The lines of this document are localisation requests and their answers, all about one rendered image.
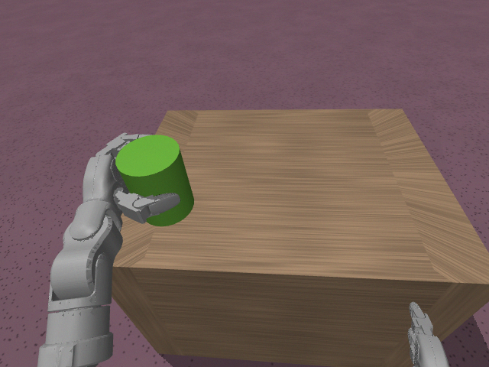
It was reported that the left robot hand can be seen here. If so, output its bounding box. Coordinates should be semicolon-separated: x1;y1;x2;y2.
83;133;180;224

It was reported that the left robot arm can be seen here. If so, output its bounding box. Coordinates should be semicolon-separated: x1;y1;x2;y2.
37;200;123;367

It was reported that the right robot hand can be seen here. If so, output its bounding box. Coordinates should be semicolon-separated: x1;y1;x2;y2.
408;302;449;367

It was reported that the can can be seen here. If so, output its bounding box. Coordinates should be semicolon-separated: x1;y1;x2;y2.
115;135;194;226

